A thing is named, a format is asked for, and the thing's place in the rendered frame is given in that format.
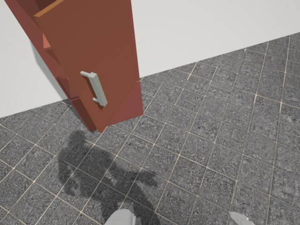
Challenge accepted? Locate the right robot hand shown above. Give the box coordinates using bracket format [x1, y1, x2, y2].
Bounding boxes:
[230, 211, 255, 225]

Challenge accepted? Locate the handle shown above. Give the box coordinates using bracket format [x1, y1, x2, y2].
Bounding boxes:
[80, 71, 107, 107]

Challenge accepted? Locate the left robot thigh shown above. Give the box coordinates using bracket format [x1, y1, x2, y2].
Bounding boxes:
[104, 210, 136, 225]

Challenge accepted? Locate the cupboard door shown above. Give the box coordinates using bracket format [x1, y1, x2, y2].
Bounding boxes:
[34, 0, 137, 133]

